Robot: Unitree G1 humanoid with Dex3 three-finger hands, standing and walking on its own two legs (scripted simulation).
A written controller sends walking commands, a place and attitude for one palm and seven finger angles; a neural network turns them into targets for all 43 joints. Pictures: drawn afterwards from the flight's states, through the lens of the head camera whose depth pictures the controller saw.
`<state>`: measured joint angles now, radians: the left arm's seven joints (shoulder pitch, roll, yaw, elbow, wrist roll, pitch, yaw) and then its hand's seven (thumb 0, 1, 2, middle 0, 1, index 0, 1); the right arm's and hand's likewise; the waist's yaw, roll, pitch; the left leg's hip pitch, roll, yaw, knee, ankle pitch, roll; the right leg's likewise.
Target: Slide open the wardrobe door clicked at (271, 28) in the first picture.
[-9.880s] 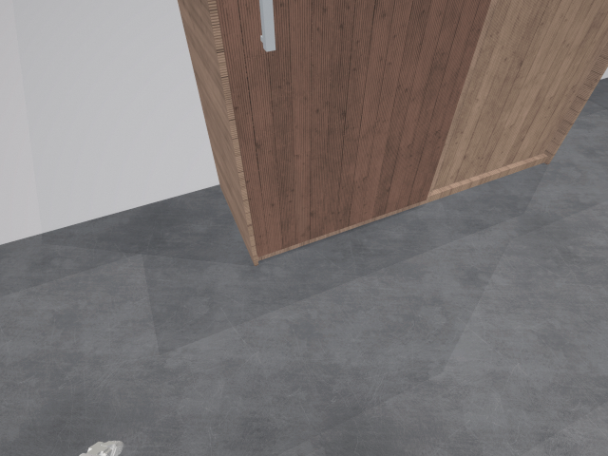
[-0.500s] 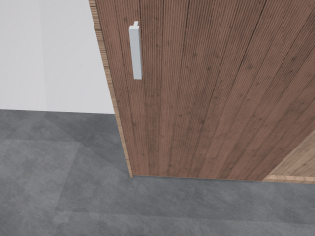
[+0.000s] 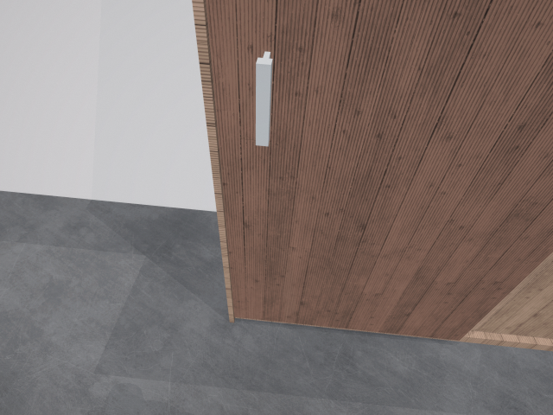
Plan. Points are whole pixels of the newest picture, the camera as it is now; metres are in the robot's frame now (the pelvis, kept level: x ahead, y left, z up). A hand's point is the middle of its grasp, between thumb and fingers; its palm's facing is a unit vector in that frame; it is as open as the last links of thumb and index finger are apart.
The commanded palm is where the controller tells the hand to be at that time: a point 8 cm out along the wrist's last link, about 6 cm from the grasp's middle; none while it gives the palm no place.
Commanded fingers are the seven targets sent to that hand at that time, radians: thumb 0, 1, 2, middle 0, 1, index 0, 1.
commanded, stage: look again from close up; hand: left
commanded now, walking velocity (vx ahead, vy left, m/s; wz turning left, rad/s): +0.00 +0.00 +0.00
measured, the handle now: (264, 99) +0.58 +0.07 +0.19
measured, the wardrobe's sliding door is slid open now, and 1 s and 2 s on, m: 0.00 0.00 0.00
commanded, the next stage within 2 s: none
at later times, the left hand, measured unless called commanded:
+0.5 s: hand out of the picture -0.01 +0.18 -0.17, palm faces +0.00 -0.98 -0.21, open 7.3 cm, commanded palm none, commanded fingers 0.00 0.90 0.90 -0.20 -0.30 -0.20 -0.30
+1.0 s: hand out of the picture -0.02 +0.17 -0.17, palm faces +0.02 -0.98 -0.19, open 7.3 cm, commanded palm none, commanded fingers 0.00 0.90 0.90 -0.20 -0.30 -0.20 -0.30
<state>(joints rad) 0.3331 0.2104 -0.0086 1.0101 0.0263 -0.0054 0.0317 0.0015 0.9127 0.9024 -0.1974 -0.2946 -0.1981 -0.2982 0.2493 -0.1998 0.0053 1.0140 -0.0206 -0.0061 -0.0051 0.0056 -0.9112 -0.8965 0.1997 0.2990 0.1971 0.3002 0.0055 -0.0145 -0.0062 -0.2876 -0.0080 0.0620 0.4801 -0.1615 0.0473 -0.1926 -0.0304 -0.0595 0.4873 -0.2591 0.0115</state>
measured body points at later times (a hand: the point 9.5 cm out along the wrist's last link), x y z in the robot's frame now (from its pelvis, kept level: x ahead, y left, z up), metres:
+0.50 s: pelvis +0.00 -0.01 +0.00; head -0.02 +0.01 +0.45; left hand -0.01 +0.23 -0.16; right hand +0.02 -0.25 -0.14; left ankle +0.06 +0.09 -0.74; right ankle +0.00 -0.13 -0.74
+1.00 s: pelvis +0.00 -0.01 +0.00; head -0.01 +0.00 +0.45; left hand -0.02 +0.22 -0.16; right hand +0.01 -0.24 -0.15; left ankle +0.06 +0.09 -0.74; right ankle +0.00 -0.13 -0.74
